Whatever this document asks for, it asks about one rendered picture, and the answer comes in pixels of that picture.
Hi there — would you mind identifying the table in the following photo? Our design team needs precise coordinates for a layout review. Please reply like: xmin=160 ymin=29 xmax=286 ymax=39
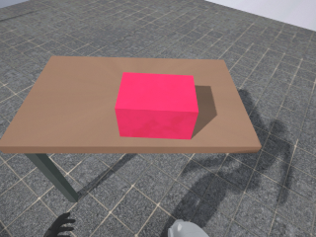
xmin=0 ymin=55 xmax=262 ymax=202

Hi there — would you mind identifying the carton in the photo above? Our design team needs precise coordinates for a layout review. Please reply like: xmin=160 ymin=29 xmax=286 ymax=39
xmin=115 ymin=72 xmax=198 ymax=140

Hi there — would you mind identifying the robot right shin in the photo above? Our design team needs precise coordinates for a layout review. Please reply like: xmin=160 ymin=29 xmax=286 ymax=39
xmin=172 ymin=219 xmax=184 ymax=226

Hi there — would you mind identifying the robot right thigh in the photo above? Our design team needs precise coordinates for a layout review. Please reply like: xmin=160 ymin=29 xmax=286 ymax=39
xmin=168 ymin=221 xmax=209 ymax=237

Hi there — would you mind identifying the robot left hand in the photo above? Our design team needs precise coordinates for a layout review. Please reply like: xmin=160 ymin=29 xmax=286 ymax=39
xmin=42 ymin=212 xmax=76 ymax=237

